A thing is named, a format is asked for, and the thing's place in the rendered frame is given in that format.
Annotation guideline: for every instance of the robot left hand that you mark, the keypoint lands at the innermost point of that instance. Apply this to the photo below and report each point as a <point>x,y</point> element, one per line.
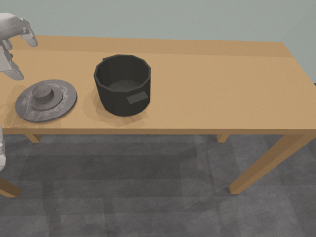
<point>10,26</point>

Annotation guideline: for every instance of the lid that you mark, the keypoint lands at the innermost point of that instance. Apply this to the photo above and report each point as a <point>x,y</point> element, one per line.
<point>31,110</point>

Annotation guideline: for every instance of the pot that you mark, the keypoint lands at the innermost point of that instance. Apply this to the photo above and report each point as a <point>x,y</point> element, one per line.
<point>124,84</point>

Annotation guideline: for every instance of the knob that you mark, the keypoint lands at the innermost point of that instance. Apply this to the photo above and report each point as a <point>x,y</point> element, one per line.
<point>43,92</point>

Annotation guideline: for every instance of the table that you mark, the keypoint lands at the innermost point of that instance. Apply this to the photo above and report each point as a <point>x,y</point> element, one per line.
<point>197,87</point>

